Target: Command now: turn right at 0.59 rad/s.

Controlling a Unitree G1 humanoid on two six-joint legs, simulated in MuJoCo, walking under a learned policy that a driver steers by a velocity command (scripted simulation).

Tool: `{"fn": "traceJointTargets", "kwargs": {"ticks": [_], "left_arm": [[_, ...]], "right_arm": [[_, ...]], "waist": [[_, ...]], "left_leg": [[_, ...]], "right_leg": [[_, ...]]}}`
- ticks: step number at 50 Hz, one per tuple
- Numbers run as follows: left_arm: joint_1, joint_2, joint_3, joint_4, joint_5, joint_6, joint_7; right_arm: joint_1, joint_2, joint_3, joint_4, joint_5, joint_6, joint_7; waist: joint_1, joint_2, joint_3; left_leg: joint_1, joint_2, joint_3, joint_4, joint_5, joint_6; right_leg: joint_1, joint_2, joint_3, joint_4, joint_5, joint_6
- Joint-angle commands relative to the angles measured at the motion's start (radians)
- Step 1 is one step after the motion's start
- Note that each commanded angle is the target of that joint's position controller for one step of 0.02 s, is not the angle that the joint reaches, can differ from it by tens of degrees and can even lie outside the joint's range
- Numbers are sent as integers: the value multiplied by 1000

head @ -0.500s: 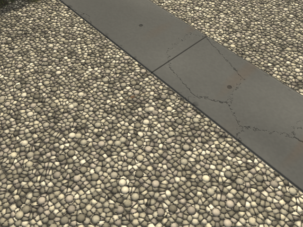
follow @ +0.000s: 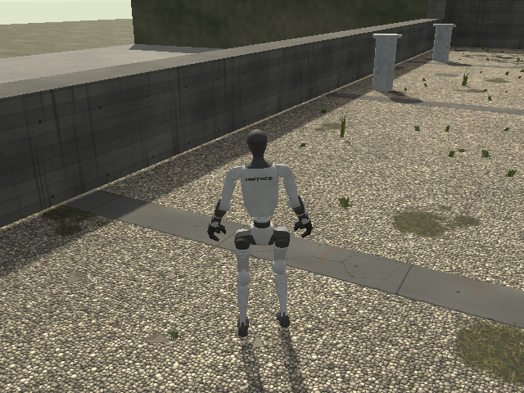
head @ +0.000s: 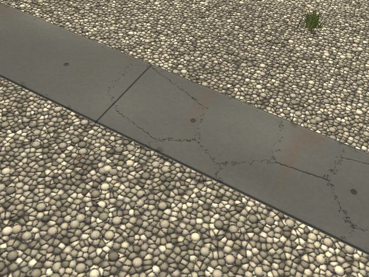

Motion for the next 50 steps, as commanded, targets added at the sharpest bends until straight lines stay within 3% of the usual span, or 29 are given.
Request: {"fn": "traceJointTargets", "kwargs": {"ticks": [1, 4, 8, 10, 11, 12, 13, 14, 15, 16, 17, 20, 24, 30, 33, 34, 35, 36, 37, 38, 39, 40, 43, 47, 50], "left_arm": [[-57, 32, 3, -102, -4, -11, -5], [-70, 20, -6, -118, 2, -11, -18], [-47, 40, 4, -120, 1, -1, -33], [18, 36, 11, -98, 3, 0, -39], [52, 61, 23, -86, 6, -1, -32], [84, 161, 49, -96, 5, -5, -17], [68, 237, 57, -120, 35, -22, -19], [82, 177, 43, -118, 51, -45, -25], [40, 147, 29, -107, 47, -60, -23], [-13, 128, 26, -108, 30, -64, -16], [-47, 107, 16, -112, 12, -61, -10], [-51, 101, 9, -111, 18, -51, 5], [-32, 123, 18, -103, 13, -44, 14], [-56, 138, 24, -106, 10, -32, 1], [-98, 128, 21, -112, -7, -25, 2], [-92, 109, 16, -112, -10, -24, 6], [-39, 57, 2, -108, 4, -26, 5], [-21, 70, 9, -130, -5, -33, 7], [5, 153, 35, -105, 14, -39, 9], [13, 178, 50, -83, 4, -35, 7], [29, 153, 49, -59, 2, -24, 9], [28, 132, 45, -56, 5, -15, 10], [-30, 61, 20, -83, -3, -14, 3], [-66, 18, -7, -101, 14, -21, -4], [-46, 29, -9, -90, 11, -21, -10]], "right_arm": [[7, -171, -48, -52, -1, 3, -11], [-12, -208, -63, -53, 6, 9, -3], [-23, -227, -74, -42, 27, 7, 13], [-43, -221, -75, -33, 48, 5, 14], [8, -188, -68, -9, 47, 1, 17], [25, -129, -52, -19, 6, -1, 22], [-56, -118, -43, -83, -14, -4, 13], [-114, -163, -58, -86, -4, -5, 6], [-113, -172, -64, -82, 14, -2, 5], [-88, -168, -67, -59, 13, 1, -2], [-78, -179, -72, -53, 5, 4, -7], [-44, -151, -66, -42, 12, 0, 2], [-86, -125, -53, -52, 16, -5, 8], [-85, -141, -57, -63, 28, -23, 29], [-22, -140, -63, -50, 28, -37, 39], [5, -159, -71, -42, 22, -39, 37], [20, -222, -83, -52, 5, -34, 30], [0, -279, -93, -44, -21, -25, 32], [-29, -222, -79, -69, -19, -29, 29], [-73, -169, -62, -81, -11, -29, 22], [-109, -150, -56, -88, 0, -26, 17], [-117, -139, -51, -89, 13, -24, 12], [-57, -148, -48, -72, 6, -10, 2], [-42, -190, -59, -60, 13, 1, 13], [-36, -210, -61, -44, 29, 7, 27]], "waist": [[-31, 228, -90], [-36, 241, -109], [-24, 250, -109], [21, 225, -111], [28, 158, -119], [12, -94, -127], [36, -272, -121], [89, -150, -157], [54, -118, -123], [27, -70, -105], [15, -75, -95], [-1, -82, -127], [23, -91, -118], [32, -119, -105], [-13, -111, -119], [-20, -84, -128], [9, 88, -166], [42, 338, -98], [29, 260, -93], [44, 201, -78], [55, 171, -59], [43, 173, -45], [-2, 195, -45], [-26, 218, -95], [-26, 237, -101]], "left_leg": [[229, 231, -152, -117, 377, 209], [199, 257, -106, -116, 388, 215], [183, 286, -79, -83, 387, 202], [139, 267, -31, -5, 339, 148], [58, 228, 23, 83, 229, 81], [-176, 126, 129, 344, -95, -23], [-404, -17, 68, 563, -458, -83], [-404, -1, -52, 699, -459, -80], [-405, 15, -75, 725, -376, -65], [-405, 23, -82, 696, -296, -63], [-401, 23, -86, 671, -242, -70], [-322, -14, -72, 635, -150, -90], [-275, -36, -85, 418, -123, -99], [-135, -71, -100, 215, -158, -76], [-3, -74, -87, -24, -27, -47], [97, -25, -105, -110, 90, -24], [218, 167, -270, -135, 199, 47], [199, 333, -496, -165, 366, 220], [154, 391, -508, -164, 358, 289], [124, 332, -405, -153, 314, 258], [114, 264, -312, -145, 251, 212], [128, 240, -266, -142, 242, 199], [168, 200, -174, -146, 303, 214], [213, 228, -144, -119, 383, 233], [184, 238, -142, -97, 419, 233]], "right_leg": [[-93, -48, -42, -80, 10, 27], [33, -74, -85, -233, -1, 10], [148, -66, -135, -421, 36, -36], [275, -40, -165, -630, 187, -90], [395, -38, -121, -725, 307, -126], [568, -240, 165, -762, 615, -204], [551, -451, 444, -757, 789, -418], [519, -428, 413, -779, 711, -451], [489, -366, 323, -778, 645, -396], [470, -308, 267, -773, 575, -341], [458, -288, 248, -770, 583, -317], [426, -243, 217, -766, 619, -317], [428, -227, 266, -753, 501, -313], [369, -217, 406, -727, 453, -313], [358, -174, 439, -670, 467, -268], [303, -137, 416, -632, 375, -225], [195, -51, 305, -459, 103, -164], [-9, 105, 104, -279, -227, -101], [-28, 25, 100, -49, -239, -56], [-24, 6, 92, 33, -170, -42], [-27, -2, 76, 73, -111, -23], [-59, -6, 68, 108, -56, -8], [-59, -16, 7, 21, -10, 15], [65, -54, -34, -235, -50, 12], [187, -45, -84, -419, -9, -6]]}}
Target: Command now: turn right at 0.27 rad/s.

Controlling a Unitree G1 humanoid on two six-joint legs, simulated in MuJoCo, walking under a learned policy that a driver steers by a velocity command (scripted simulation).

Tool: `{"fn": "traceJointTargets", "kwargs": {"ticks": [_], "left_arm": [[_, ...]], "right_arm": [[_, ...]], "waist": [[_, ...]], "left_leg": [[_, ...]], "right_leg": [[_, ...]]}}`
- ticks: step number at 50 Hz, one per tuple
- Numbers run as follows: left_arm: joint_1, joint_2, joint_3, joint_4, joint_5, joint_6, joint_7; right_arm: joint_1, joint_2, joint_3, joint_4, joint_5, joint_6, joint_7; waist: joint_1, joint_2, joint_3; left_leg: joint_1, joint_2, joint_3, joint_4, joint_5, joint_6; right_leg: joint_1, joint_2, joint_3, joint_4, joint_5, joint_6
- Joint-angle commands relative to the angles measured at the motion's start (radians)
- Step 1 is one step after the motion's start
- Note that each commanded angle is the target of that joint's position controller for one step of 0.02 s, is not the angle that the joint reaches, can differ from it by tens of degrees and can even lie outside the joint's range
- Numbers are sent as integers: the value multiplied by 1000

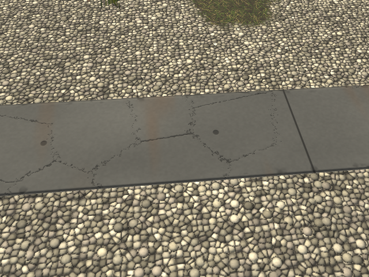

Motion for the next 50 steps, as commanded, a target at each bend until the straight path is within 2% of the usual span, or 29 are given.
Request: {"fn": "traceJointTargets", "kwargs": {"ticks": [1, 3, 4, 5, 6, 7, 10, 12, 14, 16, 19, 21, 23, 26, 28, 29, 30, 31, 32, 33, 34, 35, 36, 37, 39, 42, 44, 47, 50], "left_arm": [[-5, 70, 13, -70, 0, -18, -6], [46, 75, 14, -45, 7, -20, -9], [59, 122, 19, -52, 11, -21, -1], [-2, 181, 22, -77, 26, -18, 9], [-16, 104, 3, -75, 40, -31, 0], [-45, 73, -9, -67, 44, -46, -7], [-78, 76, -14, -42, 32, -70, -5], [-73, 56, -22, -25, 29, -70, -5], [-46, 47, -25, -14, 34, -67, -9], [-49, 70, -23, -7, 33, -58, -5], [32, 145, 5, 18, 15, -58, 3], [88, 142, 11, 43, 12, -82, 7], [88, 120, 12, 55, 1, -107, 6], [11, 127, 22, 47, -3, -120, -5], [-32, 141, 29, 41, -9, -118, -15], [-39, 139, 30, 44, -15, -116, -18], [-27, 126, 26, 47, -12, -117, -19], [-18, 90, 12, 48, 1, -123, -19], [-48, 22, -10, 6, 26, -132, -18], [-68, 10, -19, -47, 9, -155, -16], [-61, 84, -3, -34, -32, -174, -25], [-68, 114, 2, -28, -38, -188, -32], [-56, 111, 4, -10, -15, -195, -29], [-55, 112, 9, -3, 11, -196, -25], [-57, 101, 11, 4, 22, -187, -32], [-124, 69, 4, -17, 22, -175, -29], [-194, 40, -6, -37, 19, -177, -33], [-299, 23, -16, -65, 9, -183, -47], [-356, 37, -13, -87, 5, -196, -60]], "right_arm": [[-29, -201, -49, -49, 19, -7, 7], [3, -166, -32, -21, 32, -12, 9], [45, -122, -14, -12, 5, -24, 14], [80, -63, 7, -25, -37, -36, 23], [-6, -100, 2, -36, -27, -32, 11], [-30, -122, -4, -39, -14, -27, 7], [-18, -127, -6, -14, -15, -16, -1], [21, -114, 3, 6, -17, -20, 6], [28, -154, -2, 24, -15, -21, 8], [19, -130, 1, 41, -7, -23, 7], [-13, -114, 4, 28, 19, -41, 5], [-54, -124, 0, 1, 34, -59, 12], [-55, -129, -4, -7, 44, -68, 24], [-21, -108, 6, 5, 35, -72, 45], [46, -108, 6, 27, 32, -68, 55], [102, -111, 2, 47, 28, -66, 56], [172, -128, -10, 71, 24, -60, 52], [275, -169, -34, 91, 32, -57, 44], [380, -288, -67, 91, 35, -57, 28], [383, -324, -58, 56, 17, -77, 41], [303, -260, -43, 29, 10, -91, 45], [260, -216, -31, 12, 9, -100, 47], [221, -196, -24, -1, 9, -100, 46], [194, -182, -17, -12, 5, -98, 42], [196, -176, -13, -23, 2, -94, 32], [238, -185, -19, -16, 12, -90, 9], [256, -185, -21, -6, 15, -83, -4], [302, -187, -27, 13, 21, -74, -14], [327, -187, -34, 29, 31, -64, -20]], "waist": [[0, 195, -138], [32, 155, -131], [13, 41, -177], [-49, -193, -179], [18, -175, -175], [11, -150, -138], [6, -168, -104], [-13, -120, -118], [14, -54, -91], [18, -31, -60], [70, -115, 26], [94, -141, 63], [86, -110, 56], [55, -73, 6], [15, -71, -28], [-12, -56, -45], [-39, -33, -69], [-86, 22, -101], [-119, 280, -106], [-96, 340, -165], [-76, 200, -105], [-59, 146, -49], [-33, 69, -23], [-17, 56, -12], [-8, 93, -21], [-16, 77, -15], [-32, 90, -6], [-68, 112, 11], [-76, 108, 17]], "left_leg": [[116, 219, -171, -64, 432, 223], [33, 183, -139, -14, 344, 146], [-57, 129, -87, 66, 184, 58], [-164, 29, 8, 145, -146, -37], [-117, 30, -40, 177, -262, -64], [-116, 32, -47, 182, -229, -67], [-94, 32, -69, 112, -104, -73], [7, 36, -67, 9, 71, -70], [38, 43, -67, -11, 141, -53], [-6, -3, -14, 24, -34, -34], [-226, -29, 18, 203, -181, -4], [-373, 27, -54, 370, -273, 33], [-483, 70, -102, 420, -291, 62], [-340, 76, -53, 311, -174, 65], [-142, 33, 12, 216, -40, 57], [-33, -4, 54, 171, 25, 52], [81, -49, 85, 169, 12, 56], [206, -63, 54, 141, -25, 83], [309, 149, -347, -54, -169, 192], [383, 307, -883, -286, -420, 347], [366, 341, -844, -306, -514, 347], [308, 306, -739, -287, -449, 314], [259, 261, -631, -267, -322, 280], [212, 222, -546, -266, -194, 256], [180, 165, -431, -280, 13, 241], [171, 123, -328, -275, 240, 228], [130, 86, -281, -266, 273, 204], [109, 85, -295, -255, 247, 188], [166, 115, -351, -209, 256, 182]], "right_leg": [[87, 20, -67, -230, 88, -24], [267, 25, -65, -504, 323, -78], [414, -85, 76, -501, 525, -112], [411, -262, 259, -455, 710, -225], [291, -289, 280, -476, 584, -320], [272, -244, 251, -490, 489, -311], [262, -187, 200, -479, 483, -251], [230, -148, 155, -465, 445, -217], [190, -93, 125, -479, 273, -174], [187, -75, 134, -506, -7, -179], [222, -213, 310, -621, -319, -278], [270, -309, 404, -666, -286, -328], [372, -342, 378, -677, -179, -337], [338, -280, 177, -673, 42, -294], [233, -226, 51, -635, 105, -263], [173, -204, -1, -577, 90, -246], [108, -180, -43, -485, 108, -226], [41, -139, -107, -292, 181, -188], [-165, -26, -222, 123, 88, -86], [-384, 92, -33, 341, -153, -70], [-482, 3, 41, 429, -97, -97], [-485, -37, 36, 405, 0, -127], [-455, -70, 32, 346, 81, -132], [-408, -90, 36, 265, 153, -128], [-337, -78, 14, 177, 246, -101], [-336, -42, -8, 16, 371, -55], [-287, -14, -19, -126, 468, -37], [-237, 11, -25, -259, 546, -32], [-223, 22, -3, -341, 559, -54]]}}
Over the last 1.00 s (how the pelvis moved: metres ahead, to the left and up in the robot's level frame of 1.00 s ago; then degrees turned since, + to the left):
0.00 -0.02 0.00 -33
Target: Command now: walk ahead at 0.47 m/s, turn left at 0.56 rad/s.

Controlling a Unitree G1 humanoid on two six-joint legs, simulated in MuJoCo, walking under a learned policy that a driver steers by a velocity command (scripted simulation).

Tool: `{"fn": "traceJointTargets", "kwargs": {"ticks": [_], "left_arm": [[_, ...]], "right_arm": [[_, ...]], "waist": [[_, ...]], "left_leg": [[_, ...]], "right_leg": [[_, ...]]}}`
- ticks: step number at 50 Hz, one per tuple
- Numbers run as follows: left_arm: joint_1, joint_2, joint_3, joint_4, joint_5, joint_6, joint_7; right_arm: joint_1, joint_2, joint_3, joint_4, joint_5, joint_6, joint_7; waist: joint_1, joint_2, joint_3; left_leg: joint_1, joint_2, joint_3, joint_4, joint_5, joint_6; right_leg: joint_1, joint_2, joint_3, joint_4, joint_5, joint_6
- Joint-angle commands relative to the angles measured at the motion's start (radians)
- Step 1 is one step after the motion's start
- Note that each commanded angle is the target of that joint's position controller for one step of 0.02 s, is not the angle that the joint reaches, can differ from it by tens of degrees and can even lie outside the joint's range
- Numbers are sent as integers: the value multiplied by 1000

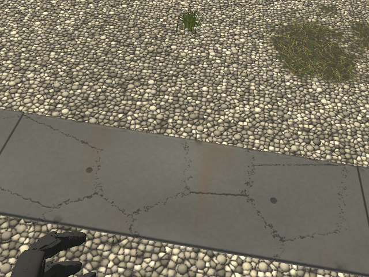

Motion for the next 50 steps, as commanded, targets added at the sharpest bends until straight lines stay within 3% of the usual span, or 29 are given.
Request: {"fn": "traceJointTargets", "kwargs": {"ticks": [1, 4, 5, 6, 7, 8, 9, 10, 11, 12, 13, 15, 17, 20, 24, 26, 27, 28, 29, 30, 31, 32, 33, 34, 35, 39, 43, 48, 50], "left_arm": [[-161, 76, 17, -109, -5, -30, -11], [-60, 123, 38, -86, -6, -39, -4], [63, 157, 56, -55, -6, -41, 5], [221, 185, 65, -32, 6, -39, 13], [364, 257, 82, -10, 27, -33, 20], [405, 210, 73, 34, 10, -30, 3], [346, 127, 52, 25, -8, -24, 7], [282, 97, 42, 21, -7, -16, 12], [241, 94, 37, 30, 2, -11, 13], [226, 82, 30, 39, 13, -12, 12], [220, 88, 29, 47, 19, -13, 13], [226, 86, 27, 63, -2, -17, 13], [231, 126, 37, 71, -18, -14, 18], [258, 169, 49, 81, -25, -1, 25], [343, 184, 52, 107, -37, 17, 30], [351, 184, 51, 112, -33, 28, 33], [358, 163, 44, 112, -26, 32, 34], [356, 119, 28, 105, -16, 30, 32], [376, 32, -2, 76, 13, 28, 33], [472, 20, -6, 44, -33, 18, 37], [438, 123, 19, 68, -51, 23, 42], [365, 148, 30, 57, -49, 29, 41], [345, 131, 30, 61, -40, 36, 42], [318, 120, 33, 58, -27, 45, 41], [326, 101, 32, 49, -29, 53, 36], [259, 57, 24, 13, -22, 74, 26], [157, 34, 9, -25, -19, 68, 1], [13, 43, 5, -88, -21, 65, -25], [6, 64, 14, -107, -19, 68, -32]], "right_arm": [[46, -182, -57, -28, 9, 4, -16], [12, -193, -70, -39, 2, 17, -21], [-4, -186, -66, -47, -6, 20, -16], [-30, -157, -52, -70, -16, 21, -9], [93, -46, -21, -83, -25, 16, -4], [191, -47, -8, -64, 9, 6, 1], [98, -144, -31, -57, 26, 3, 3], [-28, -174, -36, -85, 20, -1, 4], [-109, -161, -35, -108, 2, -8, 5], [-149, -148, -37, -121, -14, -12, 8], [-127, -124, -32, -126, -11, -14, 14], [-115, -82, -17, -124, -14, -17, 20], [-189, -55, 0, -153, -31, -26, 24], [-295, -51, 11, -174, -29, -46, 37], [-379, -99, -6, -205, -14, -57, 45], [-349, -122, -21, -200, -10, -61, 42], [-285, -141, -34, -182, -12, -60, 37], [-176, -181, -54, -166, -20, -62, 28], [-20, -256, -72, -154, -34, -54, 17], [2, -293, -80, -132, -45, -41, 29], [-49, -197, -59, -142, -33, -43, 35], [-94, -145, -44, -144, -26, -45, 35], [-148, -116, -34, -144, -33, -48, 38], [-184, -85, -28, -137, -36, -50, 39], [-202, -96, -32, -130, -42, -55, 36], [-197, -112, -49, -95, -33, -71, 27], [-180, -155, -64, -66, -29, -61, 17], [-117, -197, -79, -22, -7, -39, 13], [-115, -218, -86, -14, 0, -26, 11]], "waist": [[-3, 144, 47], [56, 185, -4], [116, 190, -99], [197, 180, -243], [167, -51, -434], [140, -282, -517], [160, -150, -333], [166, -42, -195], [145, 19, -99], [121, 28, -56], [88, -19, -53], [65, -35, -45], [74, -23, -15], [108, -16, -9], [126, -24, -19], [91, -33, -31], [57, -31, -59], [-3, -5, -122], [-49, 177, -277], [7, 449, -339], [-3, 278, -223], [0, 213, -131], [27, 154, -93], [43, 138, -49], [68, 181, -42], [74, 116, -11], [46, 95, 10], [9, 86, 55], [29, 103, 37]], "left_leg": [[-51, 236, -181, -24, 349, 90], [-9, 245, -202, 95, 607, 63], [-10, 208, -168, 226, 757, 41], [-123, 164, -146, 438, 704, 12], [-450, 31, -84, 804, 247, -51], [-647, -28, -74, 1018, -264, -76], [-728, 42, -78, 1087, -199, -78], [-729, 81, -31, 1064, -117, -75], [-710, 112, -6, 1012, -70, -73], [-674, 139, 5, 956, -39, -65], [-633, 155, 14, 923, -30, -66], [-613, 173, 44, 808, -48, -77], [-607, 179, 78, 649, -8, -96], [-495, 139, 104, 419, 214, -112], [-412, 104, 83, 272, 310, -112], [-317, 98, 90, 219, 281, -92], [-211, 95, 102, 200, 247, -74], [-50, 156, 58, 187, 216, -39], [183, 371, -158, 187, 174, 22], [291, 517, -582, 32, -117, 149], [202, 476, -552, -11, -243, 131], [115, 439, -389, -9, -169, 102], [30, 394, -275, -24, -30, 88], [-32, 349, -177, -49, 77, 75], [-78, 347, -117, -71, 146, 79], [-96, 345, 39, -124, 344, 104], [-80, 327, 179, -143, 383, 90], [8, 352, 274, -117, 435, 59], [57, 359, 309, -39, 645, 39]], "right_leg": [[42, 36, -13, -76, 29, -17], [188, 54, -30, -87, -99, -60], [355, 64, -65, -104, -81, -90], [634, -23, -3, -60, -85, -147], [1045, -274, 378, -33, -212, -288], [1145, -397, 753, -191, -414, -371], [1005, -352, 653, -237, -534, -325], [841, -308, 488, -252, -481, -289], [683, -270, 386, -281, -353, -278], [585, -226, 315, -310, -256, -272], [530, -215, 295, -331, -201, -287], [480, -196, 246, -367, -136, -312], [429, -186, 198, -397, -100, -321], [369, -137, 125, -397, -95, -284], [422, -162, 175, -332, -174, -232], [426, -162, 196, -262, -216, -198], [402, -134, 186, -191, -199, -175], [339, -72, 146, -17, -207, -138], [191, 13, 51, 319, -488, -88], [-71, 69, 17, 584, -694, -65], [-144, 9, 70, 697, -622, -60], [-164, -19, 57, 711, -531, -63], [-123, -51, 48, 692, -459, -55], [-101, -71, 49, 644, -413, -54], [-58, -91, 44, 629, -378, -47], [-85, -100, 33, 528, -290, -26], [-53, -93, -10, 291, -110, -31], [-29, -68, -83, 123, -105, -79], [20, -32, -125, 93, -187, -115]]}}
Over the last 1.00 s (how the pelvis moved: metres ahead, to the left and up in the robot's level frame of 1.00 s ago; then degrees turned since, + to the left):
0.25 0.07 0.00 17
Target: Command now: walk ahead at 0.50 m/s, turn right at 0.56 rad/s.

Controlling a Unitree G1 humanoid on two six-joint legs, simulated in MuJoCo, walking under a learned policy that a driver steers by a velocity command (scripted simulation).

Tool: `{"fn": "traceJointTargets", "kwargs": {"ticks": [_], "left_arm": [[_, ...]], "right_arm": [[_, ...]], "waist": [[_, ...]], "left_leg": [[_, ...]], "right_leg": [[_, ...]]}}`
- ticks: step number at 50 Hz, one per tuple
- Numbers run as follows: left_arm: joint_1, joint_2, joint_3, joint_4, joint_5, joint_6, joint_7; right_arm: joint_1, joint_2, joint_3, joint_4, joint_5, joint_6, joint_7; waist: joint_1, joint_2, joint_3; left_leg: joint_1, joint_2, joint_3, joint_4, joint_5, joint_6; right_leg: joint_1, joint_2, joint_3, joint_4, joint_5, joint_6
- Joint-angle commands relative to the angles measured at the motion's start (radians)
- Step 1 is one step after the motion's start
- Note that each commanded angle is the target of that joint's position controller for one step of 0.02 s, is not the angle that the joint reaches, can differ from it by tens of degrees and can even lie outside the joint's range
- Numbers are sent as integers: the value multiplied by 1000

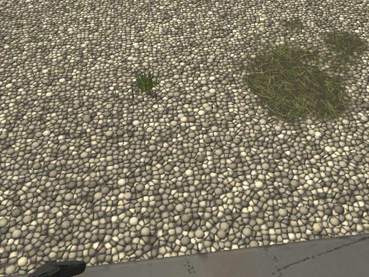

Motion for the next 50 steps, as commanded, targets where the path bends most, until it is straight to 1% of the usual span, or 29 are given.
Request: {"fn": "traceJointTargets", "kwargs": {"ticks": [1, 2, 3, 4, 5, 6, 7, 8, 9, 11, 13, 16, 19, 25, 27, 29, 30, 31, 32, 33, 34, 35, 36, 37, 38, 41, 45, 47, 50], "left_arm": [[-42, 91, 29, -97, 2, -8, -10], [35, 121, 46, -84, 2, -4, -7], [186, 165, 75, -46, -2, 0, 2], [357, 238, 109, -2, -5, 12, 22], [317, 354, 121, -12, -13, 5, 31], [342, 280, 97, -47, -5, -13, 27], [310, 219, 79, -31, 2, -29, 22], [257, 194, 70, -31, -1, -37, 23], [189, 165, 61, -40, 1, -38, 25], [130, 118, 42, -50, 26, -44, 32], [143, 122, 39, -19, 23, -57, 36], [182, 143, 39, 24, 23, -65, 47], [205, 147, 34, 52, 25, -68, 52], [279, 168, 39, 126, 21, -55, 54], [281, 174, 42, 136, 19, -41, 60], [257, 198, 47, 128, 20, -28, 71], [247, 206, 48, 122, 23, -19, 79], [229, 205, 44, 112, 22, -15, 88], [298, 138, 19, 69, 39, -34, 88], [330, 71, -10, 68, 51, -65, 68], [251, 166, 12, 52, 15, -94, 46], [165, 169, 9, 17, -11, -111, 37], [127, 153, 6, 4, 4, -118, 38], [125, 159, 14, 7, 26, -113, 45], [145, 154, 16, 5, 34, -104, 46], [173, 117, 6, 8, 41, -78, 56], [17, 75, -13, -24, 40, -80, 55], [-38, 83, -9, -38, 27, -86, 49], [-52, 124, 10, -45, 16, -96, 42]], "right_arm": [[-37, -205, -52, -56, 15, 5, -9], [-41, -218, -55, -58, 19, 14, -12], [-54, -213, -51, -63, 24, 20, -15], [-40, -177, -35, -78, 4, 15, -20], [54, -27, 13, -140, -37, -7, -7], [-38, -100, 9, -151, -4, -44, 6], [-136, -151, -5, -183, 33, -61, 13], [-148, -141, 1, -184, 23, -72, 8], [-146, -141, -3, -172, -6, -73, 0], [-80, -138, -6, -143, -15, -49, 4], [-65, -106, 1, -126, -18, -26, 7], [-150, -69, 16, -147, -13, -12, 7], [-231, -50, 26, -158, -1, -20, 21], [-360, -43, 32, -216, 13, -26, 58], [-364, -43, 32, -234, 9, -26, 73], [-294, -72, 17, -233, 2, -20, 76], [-195, -108, -2, -215, 0, -16, 72], [-49, -155, -27, -189, 2, -13, 61], [82, -264, -58, -179, -10, -7, 48], [92, -239, -50, -177, 9, -9, 47], [94, -161, -27, -175, 9, -3, 41], [42, -143, -22, -185, 3, 0, 35], [-19, -136, -19, -195, 0, 3, 33], [-65, -115, -11, -208, -5, 3, 30], [-92, -114, -8, -222, -13, 5, 27], [-113, -134, -15, -218, -6, 2, 16], [-70, -165, -28, -192, 7, 14, -3], [-25, -169, -30, -173, 10, 22, -6], [-2, -157, -30, -162, 16, 31, -9]], "waist": [[66, 115, -5], [115, 126, -58], [202, 112, -138], [275, 40, -225], [137, -234, -299], [214, -120, -426], [224, -64, -273], [179, 1, -182], [135, 32, -126], [80, -8, -112], [75, 1, -97], [106, -2, -50], [149, -9, -19], [201, 9, 41], [189, 1, 28], [139, -38, -45], [82, -47, -114], [-3, -26, -195], [-13, 136, -344], [15, 286, -457], [-28, 183, -401], [-20, 119, -268], [21, 23, -159], [58, 10, -105], [88, 40, -84], [119, 76, -64], [58, 101, -47], [32, 113, -55], [42, 135, -64]], "left_leg": [[7, 285, -58, 76, 845, 139], [4, 276, -40, 204, 993, 127], [-69, 244, -10, 401, 1012, 98], [-306, 205, -12, 692, 737, 53], [-760, 4, -90, 1049, -224, -12], [-863, -18, -329, 1162, -273, 0], [-938, 28, -336, 1137, -166, 21], [-903, 70, -330, 1048, -75, 32], [-836, 99, -330, 962, -26, 24], [-712, 138, -323, 899, 39, 6], [-685, 144, -294, 837, 79, -18], [-729, 149, -279, 686, 270, -27], [-698, 121, -259, 489, 473, -4], [-801, 69, -266, 324, 437, 51], [-808, 45, -242, 307, 338, 77], [-682, -17, -177, 316, 229, 113], [-549, -57, -150, 315, 203, 138], [-309, -55, -186, 271, 279, 180], [110, 183, -561, 294, 309, 323], [336, 350, -1029, 148, 219, 468], [326, 315, -965, 108, 86, 408], [194, 281, -831, 88, 84, 365], [27, 242, -743, 59, 166, 339], [-91, 209, -679, 35, 268, 326], [-177, 188, -656, 10, 329, 330], [-325, 149, -561, -23, 433, 337], [-419, 68, -471, -7, 346, 265], [-398, 76, -506, 13, 277, 243], [-306, 112, -604, 92, 191, 216]], "right_leg": [[74, 60, -72, -31, -106, -57], [184, 102, -99, -38, -146, -83], [402, 146, -109, -98, -98, -119], [713, 81, 36, -115, -78, -168], [1013, -187, 617, -199, -255, -350], [1052, -259, 864, -355, -408, -391], [955, -233, 719, -387, -346, -336], [808, -190, 598, -387, -247, -301], [674, -149, 506, -390, -122, -275], [530, -130, 400, -426, 73, -271], [464, -114, 293, -451, 209, -267], [446, -77, 171, -486, 246, -225], [457, -50, 89, -516, 154, -173], [687, -143, 54, -488, 179, -155], [763, -163, 36, -424, 336, -139], [788, -154, 3, -287, 706, -113], [775, -137, -20, -143, 860, -97], [654, -107, -54, 66, 827, -62], [283, -13, -84, 446, 441, 0], [-21, 181, 39, 709, -484, 45], [-137, 109, 157, 762, -464, 27], [-173, 59, 143, 709, -393, 16], [-152, 26, 122, 599, -343, 16], [-95, -2, 115, 513, -310, 25], [-39, -9, 111, 479, -296, 39], [26, -9, 73, 327, -254, 95], [134, 44, 52, 11, 59, 120], [177, 73, 61, -75, 136, 119], [203, 75, 106, -157, 82, 95]]}}
Over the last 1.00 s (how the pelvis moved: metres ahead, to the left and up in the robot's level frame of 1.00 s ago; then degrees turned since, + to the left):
0.56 0.02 -0.01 -14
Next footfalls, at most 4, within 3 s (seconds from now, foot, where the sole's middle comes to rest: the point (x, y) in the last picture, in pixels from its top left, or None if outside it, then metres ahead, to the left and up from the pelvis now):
0.08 right None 0.21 -0.11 -0.77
0.62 left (162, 252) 0.55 0.06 -0.77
1.08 right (203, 181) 0.83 -0.12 -0.77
1.54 left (125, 159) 0.97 0.20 -0.77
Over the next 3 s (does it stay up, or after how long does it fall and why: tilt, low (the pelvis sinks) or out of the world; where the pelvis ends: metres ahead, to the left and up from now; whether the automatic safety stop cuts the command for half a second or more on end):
stays up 1.62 -0.04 0.00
